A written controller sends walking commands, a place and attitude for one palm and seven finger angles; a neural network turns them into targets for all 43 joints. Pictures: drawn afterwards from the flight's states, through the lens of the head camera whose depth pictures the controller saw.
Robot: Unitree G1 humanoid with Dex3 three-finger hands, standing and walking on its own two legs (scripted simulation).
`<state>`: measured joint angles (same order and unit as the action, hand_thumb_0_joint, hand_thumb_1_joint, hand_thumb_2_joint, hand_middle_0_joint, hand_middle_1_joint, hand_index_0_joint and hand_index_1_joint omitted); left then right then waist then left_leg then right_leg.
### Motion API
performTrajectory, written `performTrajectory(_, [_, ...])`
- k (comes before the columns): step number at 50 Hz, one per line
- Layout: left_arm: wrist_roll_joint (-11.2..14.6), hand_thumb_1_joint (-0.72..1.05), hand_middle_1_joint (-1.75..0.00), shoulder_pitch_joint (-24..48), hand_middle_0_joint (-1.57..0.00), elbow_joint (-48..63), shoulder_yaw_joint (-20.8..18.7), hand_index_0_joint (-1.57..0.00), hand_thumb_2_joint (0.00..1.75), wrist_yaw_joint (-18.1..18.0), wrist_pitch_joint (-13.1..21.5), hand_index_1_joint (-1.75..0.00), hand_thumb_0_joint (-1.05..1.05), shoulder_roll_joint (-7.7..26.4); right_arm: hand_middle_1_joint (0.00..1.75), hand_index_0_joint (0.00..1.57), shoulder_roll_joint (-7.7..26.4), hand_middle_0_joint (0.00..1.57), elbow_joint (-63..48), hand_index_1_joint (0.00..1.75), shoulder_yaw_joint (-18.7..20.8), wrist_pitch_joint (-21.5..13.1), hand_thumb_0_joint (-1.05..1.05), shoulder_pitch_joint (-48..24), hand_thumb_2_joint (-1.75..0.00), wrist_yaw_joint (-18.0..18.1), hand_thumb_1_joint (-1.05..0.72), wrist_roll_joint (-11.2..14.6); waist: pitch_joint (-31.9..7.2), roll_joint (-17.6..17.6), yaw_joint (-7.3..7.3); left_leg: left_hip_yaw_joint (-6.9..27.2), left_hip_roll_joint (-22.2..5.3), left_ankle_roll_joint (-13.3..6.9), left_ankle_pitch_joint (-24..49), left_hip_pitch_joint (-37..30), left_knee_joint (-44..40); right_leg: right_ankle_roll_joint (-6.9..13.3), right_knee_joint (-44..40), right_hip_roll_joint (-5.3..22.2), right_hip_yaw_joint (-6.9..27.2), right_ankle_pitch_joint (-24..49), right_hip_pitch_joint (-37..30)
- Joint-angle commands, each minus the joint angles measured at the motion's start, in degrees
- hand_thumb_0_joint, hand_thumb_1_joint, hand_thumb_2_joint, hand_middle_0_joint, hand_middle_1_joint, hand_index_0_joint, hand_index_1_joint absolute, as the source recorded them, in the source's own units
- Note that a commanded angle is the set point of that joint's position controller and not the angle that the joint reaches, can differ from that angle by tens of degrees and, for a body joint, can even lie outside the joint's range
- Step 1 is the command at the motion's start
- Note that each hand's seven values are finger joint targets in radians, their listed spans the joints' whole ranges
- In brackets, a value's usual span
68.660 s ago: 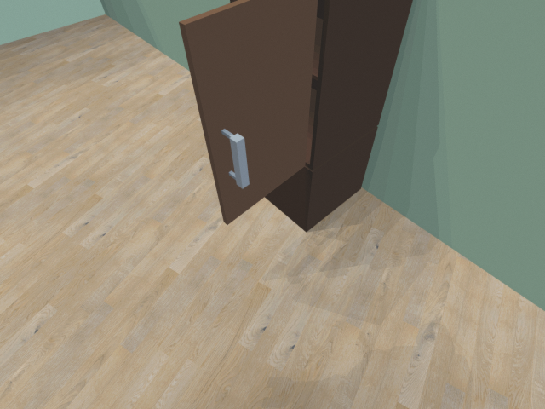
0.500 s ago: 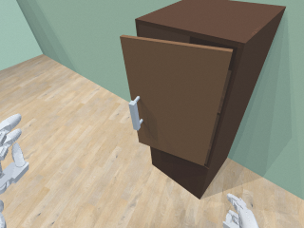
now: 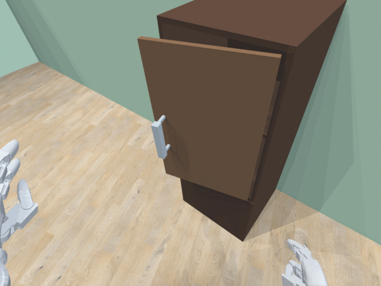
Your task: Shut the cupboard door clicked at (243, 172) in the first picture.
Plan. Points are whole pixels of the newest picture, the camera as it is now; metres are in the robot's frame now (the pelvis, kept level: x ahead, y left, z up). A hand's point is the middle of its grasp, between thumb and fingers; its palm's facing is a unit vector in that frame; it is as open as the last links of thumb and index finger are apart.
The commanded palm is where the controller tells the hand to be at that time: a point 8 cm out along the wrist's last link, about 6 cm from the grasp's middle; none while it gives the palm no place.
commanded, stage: step back with the hand held close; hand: left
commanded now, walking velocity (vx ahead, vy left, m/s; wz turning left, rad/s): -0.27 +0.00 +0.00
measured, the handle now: (162, 137) +0.60 +0.17 -0.08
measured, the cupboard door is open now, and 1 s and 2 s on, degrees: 15 15 15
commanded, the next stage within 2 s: stop stepping back and stand still in 1.24 s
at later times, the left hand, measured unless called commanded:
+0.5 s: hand out of the picture +0.14 +0.31 +0.15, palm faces +0.41 -0.77 -0.49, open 7.4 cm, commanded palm +0.08 +0.33 +0.18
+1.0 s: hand out of the picture +0.04 +0.32 +0.17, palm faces +0.51 -0.74 -0.44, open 7.4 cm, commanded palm -0.05 +0.35 +0.18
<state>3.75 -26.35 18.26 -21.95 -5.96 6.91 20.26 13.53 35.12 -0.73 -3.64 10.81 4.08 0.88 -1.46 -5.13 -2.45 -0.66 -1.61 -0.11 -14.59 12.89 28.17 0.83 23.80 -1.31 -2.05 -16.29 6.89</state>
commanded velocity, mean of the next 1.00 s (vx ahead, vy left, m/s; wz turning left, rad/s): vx -0.31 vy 0.00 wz -0.02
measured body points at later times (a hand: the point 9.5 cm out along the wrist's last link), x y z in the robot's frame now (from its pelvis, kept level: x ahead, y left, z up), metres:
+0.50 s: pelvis -0.06 +0.04 -0.01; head -0.06 +0.03 +0.44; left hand +0.11 +0.35 +0.18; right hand +0.12 -0.21 -0.09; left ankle +0.00 +0.12 -0.74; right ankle -0.04 -0.11 -0.74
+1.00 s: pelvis -0.16 +0.03 -0.02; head -0.14 +0.06 +0.43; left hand +0.01 +0.36 +0.19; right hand +0.01 -0.20 -0.10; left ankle +0.00 +0.13 -0.74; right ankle -0.14 -0.11 -0.71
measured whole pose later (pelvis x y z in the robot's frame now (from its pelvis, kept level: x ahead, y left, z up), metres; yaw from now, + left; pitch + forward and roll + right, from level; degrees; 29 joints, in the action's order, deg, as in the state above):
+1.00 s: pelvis -0.16 +0.03 -0.02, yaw +6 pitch +0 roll -5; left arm 2.3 -25.4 27.0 -26.5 -9.4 14.0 26.9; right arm 11.3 34.5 0.7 -5.2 12.9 4.7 -0.2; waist 1.8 -2.5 2.5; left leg -1.5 -3.4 -3.9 -5.7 31.8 33.2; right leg -0.5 47.5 -4.8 -0.4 -23.1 23.1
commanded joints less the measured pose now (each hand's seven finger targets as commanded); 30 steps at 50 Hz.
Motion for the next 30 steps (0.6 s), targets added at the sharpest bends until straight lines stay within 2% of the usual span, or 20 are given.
performTrajectory(1, [-0.14,0.90,-0.30,1.66,-0.20,13.74,-5.90,-0.20,0.90,-1.30,5.29,-0.30,0.00,12.22,0.30,0.20,5.86,0.20,-9.03,0.30,2.81,-1.37,0.00,-6.51,-0.90,0.56,-0.90,0.17,-5.56,4.60,1.85,-0.37,0.03,-2.00,10.29,-2.99,1.85,0.76,-3.64,9.48,6.77,23.10,5.18])
performTrajectory(2, [-0.17,0.90,-0.30,1.54,-0.20,15.93,-7.18,-0.20,0.90,-1.57,5.51,-0.30,0.00,13.70,0.30,0.20,6.14,0.20,-9.28,0.30,3.04,-1.18,0.00,-6.83,-0.90,0.88,-0.90,0.08,-7.56,2.60,1.73,-0.43,-0.27,-1.97,14.22,-4.18,0.90,0.20,-1.95,8.68,5.54,26.67,3.96])
performTrajectory(4, [0.10,0.90,-0.30,-0.45,-0.20,18.91,-8.37,-0.20,0.90,-2.10,5.51,-0.30,0.00,14.60,0.30,0.20,6.48,0.20,-10.53,0.30,3.17,-0.32,0.00,-6.53,-0.90,1.27,-0.90,0.09,-10.37,-0.29,1.78,0.33,-1.50,-2.01,23.85,-5.37,-0.26,-0.46,1.72,6.49,3.26,28.84,2.29])
performTrajectory(6, [0.29,0.90,-0.30,-1.60,-0.20,20.46,-9.94,-0.20,0.90,-2.51,5.22,-0.30,0.00,15.77,0.30,0.20,6.63,0.20,-11.37,0.30,3.27,0.75,0.00,-6.20,-0.90,1.62,-0.90,0.00,-12.36,-0.56,1.70,1.18,-2.41,-1.88,31.61,-5.94,-0.19,-0.81,4.19,4.78,2.05,30.54,1.08])
performTrajectory(7, [0.41,0.90,-0.30,-2.83,-0.20,20.03,-11.78,-0.20,0.90,-2.65,4.94,-0.30,0.00,17.49,0.30,0.20,6.96,0.20,-11.48,0.30,3.42,1.14,0.00,-6.44,-0.90,1.74,-0.90,-0.07,-12.54,-0.34,1.40,1.42,-2.68,-1.82,33.39,-5.68,0.17,-0.86,4.67,4.52,2.07,31.34,1.19])
performTrajectory(8, [0.60,0.90,-0.30,-3.57,-0.20,19.84,-10.97,-0.20,0.90,-2.63,4.71,-0.30,0.00,16.21,0.30,0.20,6.46,0.20,-11.91,0.30,3.28,1.74,0.00,-5.99,-0.90,1.73,-0.90,0.14,-12.48,0.80,1.75,1.48,-3.01,-1.67,34.26,-4.73,0.16,-0.90,5.33,4.42,1.73,31.50,0.56])
performTrajectory(10, [0.86,0.90,-0.30,-4.84,-0.20,18.04,-11.44,-0.20,0.90,-2.74,4.33,-0.30,0.00,15.97,0.30,0.20,6.69,0.20,-12.28,0.30,3.61,2.65,0.00,-5.36,-0.90,1.73,-0.90,0.34,-12.25,3.30,1.94,1.59,-3.44,-1.45,33.47,-3.21,-0.03,-0.88,5.78,4.19,2.17,30.98,0.49])
performTrajectory(12, [1.02,0.90,-0.30,-6.34,-0.20,16.19,-12.23,-0.20,0.90,-2.82,4.04,-0.30,0.00,16.26,0.30,0.20,7.21,0.20,-12.28,0.30,3.95,2.99,0.00,-5.57,-0.90,1.80,-0.90,0.28,-11.36,2.87,1.76,1.77,-3.62,-1.36,30.68,-1.40,-0.82,-0.90,5.50,4.17,2.46,29.19,1.02])
performTrajectory(13, [1.00,0.90,-0.30,-6.61,-0.20,16.10,-10.97,-0.20,0.90,-2.74,4.11,-0.30,0.00,15.01,0.30,0.20,6.99,0.20,-12.45,0.30,3.68,3.11,0.00,-5.27,-0.90,1.73,-0.90,0.40,-10.64,2.54,2.08,2.02,-3.94,-1.26,29.95,-0.14,-1.43,-0.97,5.93,4.09,2.17,27.47,1.02])
performTrajectory(15, [1.04,0.90,-0.30,-6.80,-0.20,15.27,-10.43,-0.20,0.90,-2.81,4.21,-0.30,0.00,14.55,0.30,0.20,7.27,0.20,-12.41,0.30,3.74,3.08,0.00,-5.17,-0.90,1.66,-0.90,0.43,-9.76,2.13,2.07,2.60,-4.58,-1.53,26.26,1.81,-2.78,-1.29,6.03,3.46,2.15,23.10,1.69])
performTrajectory(17, [0.77,0.90,-0.30,-6.64,-0.20,15.44,-10.60,-0.20,0.90,-2.86,4.41,-0.30,0.00,15.07,0.30,0.20,7.98,0.20,-12.36,0.30,3.83,2.64,0.00,-5.82,-0.90,1.69,-0.90,0.24,-8.68,0.37,1.75,3.39,-5.07,-2.16,18.52,5.06,-4.79,-1.63,5.72,2.65,2.24,18.31,1.38])
performTrajectory(18, [0.81,0.90,-0.30,-6.61,-0.20,15.52,-9.36,-0.20,0.90,-2.81,4.66,-0.30,0.00,13.81,0.30,0.20,7.45,0.20,-12.41,0.30,3.40,2.44,0.00,-5.61,-0.90,1.69,-0.90,0.44,-8.10,1.39,1.96,3.90,-5.30,-2.46,14.56,7.55,-5.66,-1.79,6.12,2.63,2.19,16.37,0.59])
performTrajectory(21, [-0.03,0.90,-0.30,-4.05,-0.20,16.64,-9.44,-0.20,0.90,-3.14,5.74,-0.30,0.00,13.94,0.30,0.20,7.98,0.20,-12.63,0.30,3.29,1.54,0.00,-5.86,-0.90,1.90,-0.90,0.43,-5.01,-0.33,2.12,5.83,-6.13,-4.03,-4.02,17.65,-9.85,-2.19,7.82,1.37,2.69,10.24,-3.03])
performTrajectory(22, [-0.55,0.90,-0.30,-3.01,-0.20,17.03,-11.36,-0.20,0.90,-3.29,6.28,-0.30,0.00,15.90,0.30,0.20,8.44,0.20,-12.54,0.30,3.34,1.17,0.00,-6.25,-0.90,2.07,-0.90,0.21,-3.99,-0.13,1.94,6.64,-6.08,-4.51,-11.49,21.93,-11.34,-2.32,8.20,0.98,2.85,8.62,-5.13])
performTrajectory(23, [-0.73,0.90,-0.30,-2.36,-0.20,17.36,-9.73,-0.20,0.90,-3.22,6.76,-0.30,0.00,13.98,0.30,0.20,7.75,0.20,-12.91,0.30,2.96,0.82,0.00,-6.10,-0.90,2.08,-0.90,0.45,-3.10,-0.22,2.26,6.82,-5.94,-4.86,-16.72,24.81,-11.92,-2.29,8.73,1.15,2.97,7.17,-5.96])
performTrajectory(24, [-1.19,0.90,-0.30,-1.03,-0.20,18.08,-9.89,-0.20,0.90,-3.36,7.34,-0.30,0.00,14.19,0.30,0.20,8.01,0.20,-13.05,0.30,2.96,0.37,0.00,-6.03,-0.90,2.14,-0.90,0.41,-2.28,-1.02,2.36,7.47,-6.28,-5.35,-21.16,27.72,-12.72,-2.41,9.78,0.70,3.17,5.42,-6.83])
performTrajectory(26, [-1.96,0.90,-0.30,0.48,-0.20,18.46,-10.17,-0.20,0.90,-3.56,8.19,-0.30,0.00,13.92,0.30,0.20,8.31,0.20,-12.86,0.30,3.13,-0.51,0.00,-5.45,-0.90,2.18,-0.90,0.16,-1.58,-3.20,2.37,8.40,-7.12,-6.09,-26.71,32.54,-13.65,-2.50,12.08,-0.37,2.99,3.08,-9.23])
performTrajectory(27, [-2.51,0.90,-0.30,1.66,-0.20,19.53,-11.99,-0.20,0.90,-3.69,8.77,-0.30,0.00,15.96,0.30,0.20,8.72,0.20,-12.63,0.30,3.33,-1.00,0.00,-5.70,-0.90,2.24,-0.90,-0.06,-2.12,-4.18,2.15,9.18,-7.60,-6.41,-28.86,34.21,-14.23,-2.53,13.16,-0.87,2.99,2.00,-10.68])
performTrajectory(28, [-2.49,0.90,-0.30,1.85,-0.20,19.79,-10.55,-0.20,0.90,-3.60,9.22,-0.30,0.00,14.06,0.30,0.20,8.02,0.20,-12.56,0.30,3.11,-1.47,0.00,-5.07,-0.90,2.25,-0.90,-0.09,-2.28,-3.97,2.33,9.01,-7.57,-6.37,-28.45,34.57,-13.66,-2.37,14.01,-0.67,2.83,2.48,-10.67])
performTrajectory(30, [-2.64,0.90,-0.30,2.28,-0.20,21.06,-10.63,-0.20,0.90,-3.74,9.92,-0.30,0.00,14.08,0.30,0.20,8.11,0.20,-12.41,0.30,3.33,-2.51,0.00,-4.47,-0.90,1.93,-0.90,-0.12,-2.87,-4.83,2.41,8.09,-6.91,-6.15,-28.88,34.00,-11.20,-1.84,13.89,-0.43,4.16,1.28,-9.13])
